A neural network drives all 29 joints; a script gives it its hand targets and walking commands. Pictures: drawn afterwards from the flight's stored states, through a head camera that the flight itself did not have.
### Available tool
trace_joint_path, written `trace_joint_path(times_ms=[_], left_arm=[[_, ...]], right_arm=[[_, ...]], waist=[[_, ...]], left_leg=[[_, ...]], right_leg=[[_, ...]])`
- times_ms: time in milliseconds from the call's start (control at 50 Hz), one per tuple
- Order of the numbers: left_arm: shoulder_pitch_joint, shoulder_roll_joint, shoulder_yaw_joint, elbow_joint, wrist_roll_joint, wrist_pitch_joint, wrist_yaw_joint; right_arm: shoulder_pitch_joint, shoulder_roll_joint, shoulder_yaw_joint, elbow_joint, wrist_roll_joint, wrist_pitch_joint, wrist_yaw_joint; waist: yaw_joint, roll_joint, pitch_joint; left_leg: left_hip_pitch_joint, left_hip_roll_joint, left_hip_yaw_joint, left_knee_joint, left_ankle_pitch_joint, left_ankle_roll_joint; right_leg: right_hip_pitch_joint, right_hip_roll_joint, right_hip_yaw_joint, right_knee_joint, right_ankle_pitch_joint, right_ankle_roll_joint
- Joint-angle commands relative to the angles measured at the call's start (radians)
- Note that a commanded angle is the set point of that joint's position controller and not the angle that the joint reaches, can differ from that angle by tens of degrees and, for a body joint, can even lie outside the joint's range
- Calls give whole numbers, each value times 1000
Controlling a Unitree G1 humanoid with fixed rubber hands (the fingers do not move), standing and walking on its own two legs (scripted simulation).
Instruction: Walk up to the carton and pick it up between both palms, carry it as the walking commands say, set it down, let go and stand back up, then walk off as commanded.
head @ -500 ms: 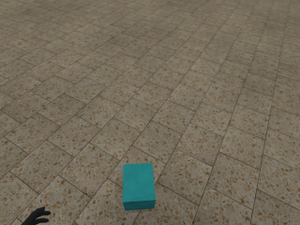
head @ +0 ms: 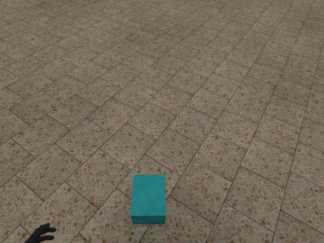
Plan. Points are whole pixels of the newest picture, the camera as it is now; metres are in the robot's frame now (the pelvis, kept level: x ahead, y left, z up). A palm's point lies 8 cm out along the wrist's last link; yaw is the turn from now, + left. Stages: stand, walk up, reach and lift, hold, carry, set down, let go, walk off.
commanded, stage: walk up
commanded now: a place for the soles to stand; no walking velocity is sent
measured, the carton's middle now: (149, 199) +0.46 +0.05 -0.67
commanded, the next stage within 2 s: reach and lift in 1.34 s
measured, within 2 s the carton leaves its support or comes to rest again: neither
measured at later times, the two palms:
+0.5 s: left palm out of the picture +0.13 +0.33 -0.07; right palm out of the picture +0.07 -0.32 -0.08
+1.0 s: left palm out of the picture +0.12 +0.34 -0.07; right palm out of the picture +0.07 -0.29 -0.08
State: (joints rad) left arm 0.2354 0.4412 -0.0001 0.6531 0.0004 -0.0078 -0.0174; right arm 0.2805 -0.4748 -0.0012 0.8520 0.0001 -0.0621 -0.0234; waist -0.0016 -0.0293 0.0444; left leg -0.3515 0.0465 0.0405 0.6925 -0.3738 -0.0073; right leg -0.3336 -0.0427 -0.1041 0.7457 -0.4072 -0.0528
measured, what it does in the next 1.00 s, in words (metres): stands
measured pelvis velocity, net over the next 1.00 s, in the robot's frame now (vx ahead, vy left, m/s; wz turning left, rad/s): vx -0.01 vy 0.03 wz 0.00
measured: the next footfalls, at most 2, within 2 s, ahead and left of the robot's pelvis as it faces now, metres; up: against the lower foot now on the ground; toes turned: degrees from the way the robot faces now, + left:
none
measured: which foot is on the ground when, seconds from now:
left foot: down 0.00-1.00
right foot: down 0.00-1.00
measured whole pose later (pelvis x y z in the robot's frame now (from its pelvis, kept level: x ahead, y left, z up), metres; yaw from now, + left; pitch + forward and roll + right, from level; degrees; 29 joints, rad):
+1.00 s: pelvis -0.01 +0.03 +0.00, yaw +0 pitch -1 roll -1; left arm 0.23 0.44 0.00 0.67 0.00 -0.04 0.00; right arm 0.25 -0.46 0.00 0.85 0.00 -0.05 0.00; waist 0.00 0.00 0.04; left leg -0.34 0.05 0.04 0.69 -0.32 -0.01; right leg -0.29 -0.04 -0.10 0.67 -0.36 -0.01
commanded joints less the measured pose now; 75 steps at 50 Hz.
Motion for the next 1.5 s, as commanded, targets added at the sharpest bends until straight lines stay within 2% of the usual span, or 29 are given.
trace_joint_path(times_ms=[0, 60, 80, 100, 180, 300, 380, 440, 480, 540, 580, 700, 740, 820, 880, 920, 960, 1040, 1100, 1140, 1240, 1260, 1300, 1320, 1340, 1360, 1380, 1440, 1480], left_arm=[[-24, 180, 73, 25, 14, -19, 17], [-21, 182, 79, 29, 8, -15, 10], [-51, 169, 78, 32, 15, -15, 10], [-67, 180, 83, 33, 19, -12, 4], [-68, 186, 76, 22, 24, -12, 2], [-75, 188, 82, 35, 22, -12, 3], [-31, 189, 77, 29, 21, -6, -1], [4, 216, 86, 50, 17, -50, 21], [-27, 228, 91, 59, 19, -54, 20], [-57, 174, 64, 41, 1, -49, 20], [-17, 175, 68, 36, -2, -49, 22], [-41, 168, 63, 69, -1, -55, 22], [-28, 179, 70, 61, 9, -51, 27], [-51, 200, 74, 64, 11, -57, 25], [-25, 175, 59, 68, 16, -49, 20], [-51, 187, 83, 76, 20, -54, 19], [-40, 189, 69, 84, 26, -60, 21], [-86, 177, 64, 74, 17, -59, 18], [-36, 201, 63, 73, 22, -64, 20], [-53, 180, 56, 93, 12, -61, 21], [-62, 169, 64, 86, 13, -61, 21], [-77, 176, 70, 78, 16, -56, 17], [-70, 178, 65, 98, 15, -51, 18], [-58, 171, 59, 74, 12, -50, 14], [-125, 93, 241, -210, 75, 11, -10], [-96, 66, 199, -166, 45, 43, -26], [-160, 59, 228, -211, 57, 69, -33], [-138, 52, 226, -235, 65, 75, -41], [-195, 85, 221, -312, 96, 73, -33]], right_arm=[[12, -162, -66, -30, -7, -16, -7], [-16, -207, -66, -45, -10, -15, -9], [-59, -208, -59, -45, -5, -10, -9], [-72, -193, -64, -43, -10, -6, -6], [-52, -162, -66, -45, -11, -3, -2], [-18, -197, -62, -27, -24, -15, -3], [-77, -215, -65, -44, -14, -17, -5], [-85, -144, -49, -51, -13, 15, 18], [-91, -114, -41, -46, -11, 12, 26], [-31, -174, -54, -41, -17, -9, 23], [-80, -180, -57, -48, -14, -4, 20], [-80, -151, -54, -44, -7, -1, 23], [-119, -148, -57, -43, -10, 7, 23], [-98, -148, -53, -47, -10, 21, 27], [-98, -178, -63, -34, -21, 10, 30], [-124, -170, -54, -46, -21, 15, 38], [-121, -136, -57, -39, -19, 15, 42], [-122, -164, -57, -49, -21, 12, 45], [-87, -141, -58, -32, -16, 11, 37], [-72, -137, -55, -22, -12, 11, 33], [-113, -139, -43, -36, -12, 10, 36], [-113, -130, -50, -40, -13, 8, 37], [-119, -157, -51, -35, -19, 8, 36], [-83, -160, -52, -33, -13, 8, 32], [-250, -75, -206, -384, -63, 52, 50], [-225, -58, -197, -355, -20, 81, 60], [-247, -30, -191, -382, -41, 95, 76], [-127, -28, -197, -309, -69, 127, 75], [-161, -1, -231, -324, -71, 128, 76]], waist=[[-14, -26, -95], [2, -1, -125], [10, -37, -58], [-5, 9, -33], [-28, -1, -40], [-7, 11, -65], [9, 19, -45], [21, 19, -71], [8, -50, -31], [-13, 37, -142], [10, 68, -125], [-9, 50, -161], [18, 43, -145], [-8, 12, -78], [0, 119, -109], [15, 51, -24], [3, 14, -35], [-6, 55, -54], [-8, -13, -87], [-12, 63, -121], [8, 68, -119], [-2, 10, -96], [-2, 100, -120], [-8, 65, -132], [57, -57, 153], [-5, -52, 186], [26, -79, 74], [-21, -53, 133], [6, 5, 79]], left_leg=[[95, 60, -57, -65, 432, 83], [81, 113, -128, -32, 342, 141], [21, 99, -127, -53, 232, 134], [13, 61, -64, -67, 125, 97], [32, 29, -45, -63, 57, 87], [24, 77, -92, -105, 227, 92], [-14, 97, -154, -105, 185, 112], [-62, 10, -52, 1, 132, 62], [-28, 31, -37, -60, 153, 66], [97, 67, -107, -88, 412, 85], [77, 88, -128, -86, 429, 111], [95, 83, -110, -119, 384, 87], [71, 104, -147, -131, 354, 113], [63, 50, -77, -110, 198, 73], [43, 89, -155, -197, 54, 88], [-61, 67, -154, -198, 4, 83], [36, 57, -117, -155, 146, 71], [12, 55, -165, -202, 115, 70], [87, 42, -101, -125, 219, 70], [98, 60, -115, -152, 261, 75], [50, 82, -124, -166, 250, 81], [58, 73, -140, -177, 218, 80], [41, 70, -155, -207, 162, 83], [52, 85, -180, -206, 161, 92], [21, -114, -24, -197, 20, -12], [81, -102, -6, -170, 41, -26], [117, -98, 26, -150, 39, -19], [95, -91, 9, -130, 21, -26], [227, -92, 0, -129, 18, -39]], right_leg=[[61, -140, 122, -145, 452, -29], [30, -85, 118, -146, 190, -1], [1, -101, 156, -203, 119, -11], [3, -117, 172, -255, 35, -30], [-34, -149, 207, -327, -56, -48], [39, -91, 142, -225, 55, -25], [25, -65, 141, -201, 86, -19], [123, -228, 290, -337, 94, -74], [115, -220, 224, -300, 233, -65], [94, -129, 125, -186, 309, -12], [93, -90, 96, -161, 287, 18], [138, -103, 97, -183, 281, -7], [143, -84, 103, -193, 261, 0], [29, -153, 183, -280, 99, -34], [63, -81, 115, -228, 3, -2], [78, -82, 142, -283, -39, -14], [23, -115, 156, -304, -2, -14], [93, -98, 132, -287, 48, -6], [58, -127, 163, -301, 128, -18], [93, -122, 115, -263, 156, -16], [111, -108, 124, -247, 138, -10], [96, -103, 130, -259, 143, -10], [124, -89, 109, -236, 126, -4], [120, -88, 106, -228, 140, 0], [-136, 40, 117, -293, -40, 41], [-208, 40, 93, -310, -32, 26], [-171, 46, 73, -308, -79, 35], [-163, 32, 99, -292, -55, 31], [-180, 28, 96, -314, -101, 18]])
